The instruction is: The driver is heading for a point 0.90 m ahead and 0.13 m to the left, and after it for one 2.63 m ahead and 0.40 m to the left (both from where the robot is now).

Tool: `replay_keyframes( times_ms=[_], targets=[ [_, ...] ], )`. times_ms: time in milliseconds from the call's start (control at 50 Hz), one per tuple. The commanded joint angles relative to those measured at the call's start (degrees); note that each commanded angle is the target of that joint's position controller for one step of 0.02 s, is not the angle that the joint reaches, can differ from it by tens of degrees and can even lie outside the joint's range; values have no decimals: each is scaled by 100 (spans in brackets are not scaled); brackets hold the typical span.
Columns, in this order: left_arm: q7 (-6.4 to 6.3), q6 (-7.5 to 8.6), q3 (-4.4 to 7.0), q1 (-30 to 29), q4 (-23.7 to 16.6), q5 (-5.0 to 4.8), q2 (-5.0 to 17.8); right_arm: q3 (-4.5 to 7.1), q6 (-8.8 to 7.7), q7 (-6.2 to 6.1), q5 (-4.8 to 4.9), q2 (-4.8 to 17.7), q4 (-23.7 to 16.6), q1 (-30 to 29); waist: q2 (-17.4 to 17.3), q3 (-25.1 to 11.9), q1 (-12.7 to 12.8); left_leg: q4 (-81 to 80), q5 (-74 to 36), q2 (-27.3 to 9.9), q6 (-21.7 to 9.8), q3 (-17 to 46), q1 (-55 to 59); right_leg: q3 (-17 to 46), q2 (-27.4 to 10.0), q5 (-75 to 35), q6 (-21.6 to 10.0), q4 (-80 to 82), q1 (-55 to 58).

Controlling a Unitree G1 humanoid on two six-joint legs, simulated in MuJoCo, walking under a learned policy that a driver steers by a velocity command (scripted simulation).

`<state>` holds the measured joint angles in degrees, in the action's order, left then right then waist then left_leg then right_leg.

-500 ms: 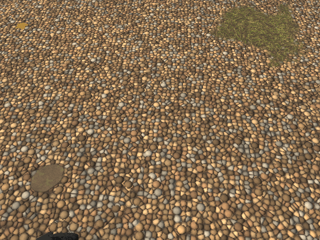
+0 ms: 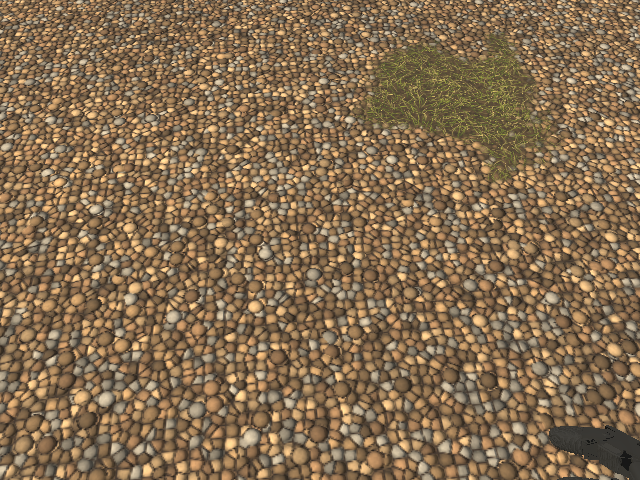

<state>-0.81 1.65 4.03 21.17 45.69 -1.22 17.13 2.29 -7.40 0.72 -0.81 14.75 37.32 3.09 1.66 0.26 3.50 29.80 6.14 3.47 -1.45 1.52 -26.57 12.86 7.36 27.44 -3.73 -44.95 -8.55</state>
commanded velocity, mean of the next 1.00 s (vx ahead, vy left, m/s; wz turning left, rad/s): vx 0.50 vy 0.00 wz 0.22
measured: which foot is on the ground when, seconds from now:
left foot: down 0.00-0.46, up 0.48-0.94, down 0.96-1.00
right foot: up 0.00-0.42, down 0.44-0.96, up 0.98-1.00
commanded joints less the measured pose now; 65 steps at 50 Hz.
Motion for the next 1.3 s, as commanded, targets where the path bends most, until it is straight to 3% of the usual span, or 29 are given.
replay_keyframes(
  times_ms=[20,60,120,240,320,380,420,440,460,480,500,540,580,640,720,860,900,920,940,960,980,1000,1020,1040,1060,1100,1140,1240,1300],
  targets=[
    [58,181,46,107,-488,-66,713,367,46,-20,170,927,156,1869,-1037,-1073,-899,-1168,2086,-2416,-1466,3889,4033,-81,-470,248,184,-2894,-3446],
    [70,191,53,-705,-713,65,669,260,124,1,76,710,106,1228,-356,21,-693,-1510,1357,-1957,-1224,2724,2528,-524,-877,-476,189,-2431,-3428],
    [102,192,26,-506,-671,74,383,189,98,42,51,580,180,1064,-703,21,-374,-1838,196,-1539,-1152,1874,1763,-751,-1186,-846,250,-1674,-2788],
    [146,260,-135,-1447,-898,121,85,285,152,-12,163,1014,458,1342,-576,48,-617,-2089,-651,-1339,-1099,841,1584,-1066,-1220,-2435,423,378,-2482],
    [209,315,-135,-2120,-1097,51,151,277,228,-7,234,1082,731,1847,-584,162,-873,-1913,-593,-1416,-995,790,1805,-1139,-1024,-2906,438,1176,-2162],
    [268,401,-79,-2225,-1201,39,300,295,331,-42,254,1178,841,1973,-649,191,-745,-1539,-654,-1600,-878,1128,2137,-1101,-902,-2443,309,1623,-1891],
    [240,443,50,-1483,-986,63,537,285,383,-77,248,1189,847,1873,-642,-156,-276,-826,-1343,-1417,-676,1048,2004,-1230,-774,-2349,123,2014,-674],
    [183,452,176,-688,-826,129,835,201,361,-75,193,974,795,1815,-510,-727,117,236,-1338,-1091,-469,797,1489,-926,-1164,-2461,-105,1889,620],
    [117,414,313,193,-744,244,1369,41,279,-73,121,479,592,2020,474,-1701,367,2285,189,-421,-63,245,-319,705,-2559,-2348,-709,1758,2793],
    [132,319,309,482,-595,178,1279,-6,205,-88,224,385,601,2394,1575,-2250,301,3591,2752,-175,69,359,-1416,2427,-3275,-1366,-1204,2383,3258],
    [137,302,184,277,-594,133,863,165,204,-91,333,969,605,2069,890,-1482,352,4158,2503,-476,67,632,-1849,2089,-3045,-702,-1030,2605,2626],
    [157,319,58,-460,-612,142,511,201,269,-98,283,931,477,1518,460,-466,64,3966,1645,-846,76,424,-1763,842,-2595,-1055,-775,3007,1238],
    [181,396,18,-898,-569,190,311,223,416,-98,248,730,516,1607,599,-86,-261,3672,1172,-1064,112,448,-1250,58,-2316,-1701,-686,3414,352],
    [165,501,87,-1008,-415,203,393,212,550,-98,235,518,443,1506,364,86,-408,3422,683,-1109,207,466,-1248,-683,-2295,-2628,-751,3699,32],
    [87,480,155,-908,-221,202,584,169,534,1,209,407,242,986,183,203,-306,2193,-435,-1088,215,342,-1294,-1524,-2168,-3152,-661,3773,200],
    [32,277,281,-411,101,21,959,132,540,236,205,435,-312,-144,76,526,22,782,-342,-904,-143,-231,-1230,-2156,-2439,-3576,-421,3468,1146],
    [8,195,327,-454,112,-20,1122,212,564,264,187,590,-388,-8,234,301,-169,704,249,-595,-354,-549,-724,-2341,-2446,-5217,-292,2815,1382],
    [-13,146,348,-496,99,-38,1199,298,583,259,183,736,-332,369,317,19,-414,689,508,-354,-483,-730,-147,-2444,-2391,-6128,-216,2151,1392],
    [-35,97,333,-583,74,-53,1187,451,594,225,200,969,-127,1188,229,-409,-894,371,304,-63,-665,-847,983,-2620,-2199,-6460,-62,1037,1085],
    [-62,114,254,-489,10,40,1013,665,641,121,224,1404,137,2185,-172,-939,-1317,238,110,-243,-929,-213,2743,-2640,-1966,-5307,193,-564,-124],
    [26,250,-31,72,-329,297,137,774,623,51,290,2138,125,2090,-1857,-1337,-635,-175,755,-1794,-1973,2934,4703,-2362,-862,60,595,-2726,-2830],
    [104,483,-23,-399,-386,99,461,635,529,81,239,1757,-105,2258,-1235,-2282,-997,-1184,1712,-2310,-2354,4713,5093,-911,-578,756,548,-3487,-3494],
    [150,600,73,-1042,-568,-143,813,527,442,106,171,1407,-40,2082,-831,-1462,-1114,-1346,1385,-2157,-1985,3934,4616,-789,-869,209,399,-3452,-3984],
    [127,666,34,-1169,-617,-108,719,483,395,99,179,1266,-50,1782,-521,-937,-892,-1314,917,-1918,-1779,3237,3811,-815,-1112,-299,304,-2984,-3866],
    [81,670,53,-1153,-541,48,720,418,392,84,174,1065,-115,1365,-295,-575,-634,-1327,263,-1688,-1614,2651,2989,-819,-1300,-602,329,-2478,-3484],
    [84,543,114,-961,-495,152,772,348,389,44,75,894,-283,991,-452,-406,-301,-1552,-546,-1433,-1559,2159,2060,-783,-1430,-912,406,-1991,-2764],
    [82,430,88,-951,-502,206,606,368,360,-6,113,969,-261,1020,-388,-312,-232,-1677,-1032,-1320,-1598,1824,1624,-904,-1373,-1133,573,-1520,-2609],
    [159,390,-76,-1695,-599,158,256,332,340,-124,121,965,11,1347,-571,-48,-575,-1808,-936,-965,-1189,856,1377,-1123,-1242,-3148,729,453,-2379],
    [231,416,-104,-2154,-713,54,291,326,301,-96,120,1055,223,1644,-602,147,-826,-1902,-383,-1187,-1114,865,1639,-1166,-1177,-3712,577,1019,-2339]
  ],
)
Velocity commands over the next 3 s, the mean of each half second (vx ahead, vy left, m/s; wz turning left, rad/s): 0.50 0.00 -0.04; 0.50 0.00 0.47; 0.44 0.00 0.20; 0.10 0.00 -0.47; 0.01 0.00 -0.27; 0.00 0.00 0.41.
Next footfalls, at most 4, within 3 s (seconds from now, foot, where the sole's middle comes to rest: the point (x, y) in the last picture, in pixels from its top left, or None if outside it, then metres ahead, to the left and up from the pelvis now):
0.44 right None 0.38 -0.16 -0.76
0.96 left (282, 406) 0.62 0.15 -0.76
1.46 right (324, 276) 0.97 0.07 -0.76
1.94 left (236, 282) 0.94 0.29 -0.76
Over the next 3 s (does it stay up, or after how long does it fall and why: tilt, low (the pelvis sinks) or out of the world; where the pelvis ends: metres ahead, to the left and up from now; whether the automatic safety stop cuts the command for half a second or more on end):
stays up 0.88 0.20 0.02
